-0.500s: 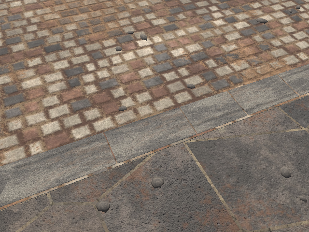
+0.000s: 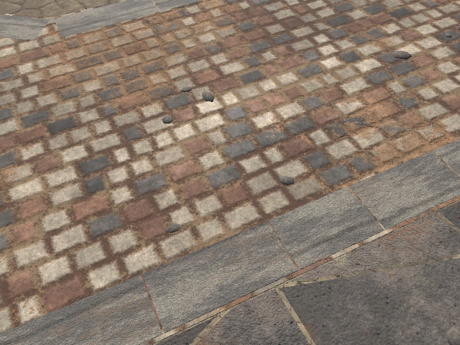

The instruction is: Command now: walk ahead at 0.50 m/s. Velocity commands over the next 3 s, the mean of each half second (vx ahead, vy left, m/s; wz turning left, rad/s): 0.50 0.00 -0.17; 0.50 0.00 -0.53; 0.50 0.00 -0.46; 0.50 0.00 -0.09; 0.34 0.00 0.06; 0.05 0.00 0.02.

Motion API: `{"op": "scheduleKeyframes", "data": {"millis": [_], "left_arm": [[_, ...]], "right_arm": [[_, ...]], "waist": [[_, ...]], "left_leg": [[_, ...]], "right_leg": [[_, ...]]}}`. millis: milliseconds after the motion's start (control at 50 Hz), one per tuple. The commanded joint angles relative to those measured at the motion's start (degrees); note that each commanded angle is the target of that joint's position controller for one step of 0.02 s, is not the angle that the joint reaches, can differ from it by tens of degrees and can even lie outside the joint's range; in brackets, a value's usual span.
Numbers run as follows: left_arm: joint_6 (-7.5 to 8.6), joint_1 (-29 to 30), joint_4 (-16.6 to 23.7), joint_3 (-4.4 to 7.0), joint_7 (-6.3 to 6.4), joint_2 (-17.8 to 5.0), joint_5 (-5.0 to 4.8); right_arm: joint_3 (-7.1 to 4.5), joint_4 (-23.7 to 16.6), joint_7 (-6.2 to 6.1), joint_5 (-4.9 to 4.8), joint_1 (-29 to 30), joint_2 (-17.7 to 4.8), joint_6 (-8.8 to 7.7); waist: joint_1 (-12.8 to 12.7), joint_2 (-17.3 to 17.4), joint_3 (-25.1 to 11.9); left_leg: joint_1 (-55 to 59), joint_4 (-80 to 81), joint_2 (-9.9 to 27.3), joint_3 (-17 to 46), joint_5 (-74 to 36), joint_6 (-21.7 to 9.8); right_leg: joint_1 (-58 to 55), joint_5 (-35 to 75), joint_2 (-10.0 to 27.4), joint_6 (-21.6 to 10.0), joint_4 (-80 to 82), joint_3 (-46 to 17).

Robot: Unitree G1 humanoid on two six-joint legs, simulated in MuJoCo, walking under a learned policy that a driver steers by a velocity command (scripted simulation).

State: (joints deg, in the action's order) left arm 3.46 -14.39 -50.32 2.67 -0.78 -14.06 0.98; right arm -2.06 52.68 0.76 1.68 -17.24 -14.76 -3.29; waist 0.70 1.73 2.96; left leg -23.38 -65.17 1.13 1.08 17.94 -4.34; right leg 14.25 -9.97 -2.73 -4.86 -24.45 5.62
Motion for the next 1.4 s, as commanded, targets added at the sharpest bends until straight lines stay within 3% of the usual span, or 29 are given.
{"op": "scheduleKeyframes", "data": {"millis": [20,140,240,300,340,360,380,400,420,440,480,580,680,780,840,860,880,900,920,940,960,980,1000,1040,1080,1140,1320,1360,1400], "left_arm": [[1.85,-3.54,0.29,1.07,-0.01,-5.51,-0.41],[2.08,-8.21,-2.73,1.06,-0.07,-5.83,-0.77],[1.75,-12.56,-5.01,1.09,0.49,-6.66,-0.42],[1.27,-10.77,-5.02,1.55,1.09,-8.24,0.11],[1.11,-8.89,-4.79,1.52,1.04,-8.15,-0.02],[1.33,-8.52,-3.10,0.85,0.84,-5.93,-0.57],[1.18,-15.62,-1.52,-0.57,0.77,1.22,-2.69],[0.36,-12.96,-2.68,1.13,1.32,-5.95,-1.07],[0.19,-9.01,-2.09,1.66,1.00,-6.41,-0.83],[0.16,-6.92,-1.72,1.47,0.57,-4.96,-0.87],[-1.25,-6.78,-1.92,1.66,-0.27,-3.71,0.38],[-3.42,-1.00,0.63,1.53,-1.68,-1.75,0.84],[-3.25,9.02,4.53,0.63,-2.72,-0.87,0.74],[-3.09,15.76,7.77,0.22,-3.33,-1.48,1.26],[-3.07,12.52,7.43,0.93,-2.80,-2.80,1.45],[-2.85,7.98,6.26,1.49,-2.46,-3.64,1.37],[-2.28,0.67,4.11,2.35,-1.88,-4.78,1.49],[-1.86,-8.63,1.36,4.04,-0.95,-8.88,2.21],[-2.05,-7.28,2.16,5.68,-0.21,-16.19,1.96],[-2.85,-9.57,3.02,5.80,-0.01,-16.72,0.31],[-3.10,-6.68,2.28,5.31,0.52,-14.85,0.05],[-2.82,-3.85,2.34,4.48,0.71,-11.36,-0.41],[-2.35,-1.04,2.73,3.93,0.88,-9.31,-0.53],[-1.26,0.74,3.20,3.06,0.93,-7.26,-1.06],[-0.22,-1.25,2.69,3.23,0.66,-8.50,-1.27],[0.02,-4.89,2.28,3.48,0.53,-9.71,-1.03],[-0.12,-13.71,0.73,2.94,1.34,-9.18,-0.27],[0.10,-13.07,0.57,2.82,1.77,-9.65,-0.06],[0.51,-10.62,0.78,2.99,1.86,-11.14,0.03]], "right_arm": [[-0.49,-1.65,0.83,0.53,-3.94,-2.59,0.91],[0.36,-6.12,1.29,0.11,10.65,-1.50,0.90],[0.57,-8.54,1.02,-0.11,18.04,-1.91,0.46],[-0.05,-8.57,0.58,-0.12,15.75,-3.51,-0.42],[-1.31,-4.49,-0.35,0.45,2.70,-5.75,-1.67],[-2.55,-2.75,-1.26,1.86,-7.31,-10.06,-2.35],[-4.29,-2.66,-1.45,2.34,-10.05,-16.65,-1.83],[-3.62,-3.60,-1.26,0.76,-6.39,-12.35,-0.95],[-2.38,-4.44,-1.17,0.38,-0.98,-7.87,-0.95],[-1.73,-4.67,-1.03,0.29,2.04,-5.17,-1.28],[-1.11,-3.78,-1.48,-0.20,2.93,-2.89,-1.98],[-1.62,-1.83,-1.55,-0.94,-0.71,-3.89,-3.73],[-1.66,-0.49,-1.56,-0.59,-2.87,-3.92,-3.55],[-2.26,1.30,-2.11,-0.50,-7.00,-5.87,-2.65],[-2.83,1.56,-2.53,-0.30,-6.70,-7.95,-1.41],[-3.12,1.50,-2.51,-0.28,-6.46,-8.89,-0.75],[-3.27,1.13,-2.33,-0.49,-5.90,-9.49,-0.10],[-3.03,-0.23,-2.13,-0.48,-5.29,-8.71,0.05],[-1.58,-4.56,-0.95,-0.85,-7.04,-1.20,-0.42],[-2.46,-6.85,-0.62,-0.58,0.22,-6.14,-1.22],[-2.21,-8.10,-0.37,-1.15,4.19,-5.60,-1.98],[-1.92,-7.49,-0.52,-1.29,3.28,-5.25,-2.63],[-2.08,-6.68,-0.74,-0.63,2.53,-5.26,-2.36],[-2.03,-6.34,-0.59,1.00,0.19,-4.75,-0.24],[-1.80,-7.14,-0.18,1.18,1.10,-3.63,1.19],[-1.59,-9.78,0.02,1.03,8.06,-3.58,1.82],[-0.31,-15.25,0.97,0.18,22.57,-3.53,0.59],[-0.38,-15.36,1.01,0.12,21.08,-4.18,0.11],[-1.29,-13.03,0.37,0.03,13.17,-6.24,-0.41]], "waist": [[1.23,-5.42,-1.20],[-1.53,-5.07,2.05],[-3.77,-5.29,2.30],[-1.66,-5.82,1.21],[4.18,-3.31,-5.36],[7.63,1.88,-13.12],[4.80,15.54,-20.55],[4.58,7.20,-17.99],[2.76,3.04,-9.69],[1.66,1.93,-5.62],[-0.59,3.99,-2.52],[-1.61,2.55,-0.83],[-0.19,2.30,1.99],[1.52,2.24,3.14],[-0.67,3.92,0.26],[-2.61,4.07,-2.39],[-5.76,2.91,-6.65],[-9.86,-1.76,-12.16],[-5.28,-15.65,-15.62],[-8.24,-8.12,-18.10],[-6.84,-5.01,-9.98],[-4.36,-1.85,-5.22],[-1.96,-0.25,-2.96],[0.73,-1.02,-3.97],[1.16,-1.31,-3.82],[-0.92,-2.84,-1.45],[-6.73,-5.48,-0.08],[-5.37,-6.14,0.11],[-1.46,-6.67,-2.33]], "left_leg": [[-5.87,1.38,3.76,0.30,-3.73,1.36],[-11.62,20.23,5.08,-3.25,-15.76,3.99],[-9.04,30.41,2.77,-4.20,-17.30,3.35],[-4.22,34.07,1.17,-3.36,-10.97,1.90],[13.08,40.20,-0.74,-3.77,-10.42,-0.14],[27.76,41.25,9.32,6.30,-5.57,-2.80],[43.11,46.44,25.54,30.60,-0.47,-9.28],[37.82,49.67,24.35,34.52,4.75,-9.24],[30.26,50.69,21.69,25.25,4.62,-7.55],[24.13,52.75,19.18,18.24,-0.89,-6.23],[17.83,54.91,15.22,8.52,-8.40,-3.40],[17.52,57.56,14.59,-1.33,-17.23,-3.80],[18.45,57.79,12.76,-9.42,-21.69,-3.49],[25.76,54.65,15.04,-13.72,-30.38,-2.85],[29.86,44.23,15.44,-16.52,-53.54,-1.85],[30.27,36.52,15.38,-16.96,-59.07,-1.77],[27.37,25.08,14.88,-17.63,-56.56,-1.04],[16.37,8.52,13.38,-17.90,-41.64,1.03],[-10.33,-12.05,2.48,-15.79,10.66,4.82],[-18.14,-18.24,-1.34,-2.09,12.94,5.20],[-22.21,-16.42,2.49,0.17,6.31,4.38],[-19.25,-10.45,4.66,0.09,1.56,4.08],[-15.41,-6.23,5.90,0.37,0.29,4.30],[-9.18,-1.95,6.35,0.74,0.09,5.69],[-9.08,1.77,5.95,-0.25,-0.83,6.82],[-13.33,9.23,5.71,-0.98,-7.17,7.91],[-14.59,28.75,1.61,-2.02,-17.13,5.81],[-9.48,32.44,0.73,-1.89,-15.37,3.86],[2.26,35.23,-2.17,-2.95,-10.40,1.57]], "right_leg": [[-3.22,8.99,14.92,-7.71,16.34,-14.52],[-6.70,13.05,11.90,-6.74,18.75,-8.24],[-12.72,19.90,13.87,-6.31,15.10,-9.57],[-15.69,26.68,15.40,-5.47,9.57,-11.92],[-12.63,32.07,11.87,-3.60,-5.30,-9.96],[-3.29,19.31,8.26,-2.37,-20.70,-7.50],[16.76,-16.61,-1.34,0.14,-39.87,-2.43],[21.32,-19.44,1.17,-0.83,-45.96,-7.98],[22.35,-14.20,3.99,-1.19,-46.04,-9.15],[21.12,-10.15,6.00,-0.91,-44.06,-8.92],[17.98,-7.23,7.81,0.19,-41.31,-8.44],[22.93,0.09,8.96,2.07,-39.03,-6.87],[23.72,9.24,8.36,2.61,-24.15,-3.69],[21.16,6.35,6.53,-0.55,-14.15,1.11],[14.34,-2.25,1.83,-3.86,-12.03,4.10],[9.55,-5.00,-0.42,-5.25,-10.98,4.62],[0.44,-4.27,-2.50,-6.87,-7.25,4.26],[-14.00,-7.02,2.08,-9.58,-3.19,-4.45],[-31.07,-7.67,19.75,-17.62,0.55,-34.45],[-32.08,-6.61,22.45,-19.72,8.35,-48.65],[-26.96,-2.15,21.45,-17.95,8.92,-38.48],[-19.00,5.01,19.09,-15.56,9.44,-32.36],[-13.38,11.15,15.86,-13.44,9.90,-27.52],[-8.03,18.42,12.48,-12.41,10.71,-22.46],[-6.09,20.59,10.76,-12.41,11.39,-20.63],[-5.76,16.61,9.42,-11.20,13.15,-21.03],[-16.23,24.65,9.99,-7.96,9.09,-22.69],[-16.71,28.05,11.29,-6.58,7.81,-23.19],[-15.59,40.13,10.81,-4.57,1.58,-21.97]]}}
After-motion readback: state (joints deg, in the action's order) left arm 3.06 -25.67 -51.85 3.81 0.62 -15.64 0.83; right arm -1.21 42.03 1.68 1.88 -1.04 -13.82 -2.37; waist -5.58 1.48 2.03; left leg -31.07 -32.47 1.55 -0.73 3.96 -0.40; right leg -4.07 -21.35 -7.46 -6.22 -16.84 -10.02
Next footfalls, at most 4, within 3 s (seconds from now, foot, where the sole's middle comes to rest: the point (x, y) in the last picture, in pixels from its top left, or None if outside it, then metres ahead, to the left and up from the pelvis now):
0.36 left None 0.36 0.13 -0.78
0.90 right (289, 310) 0.58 -0.13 -0.78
1.44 left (287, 210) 0.94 -0.15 -0.78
1.94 right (376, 191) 1.01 -0.48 -0.78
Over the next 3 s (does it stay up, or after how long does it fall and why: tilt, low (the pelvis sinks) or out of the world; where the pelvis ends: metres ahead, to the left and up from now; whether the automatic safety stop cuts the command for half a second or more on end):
stays up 1.17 -0.50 0.00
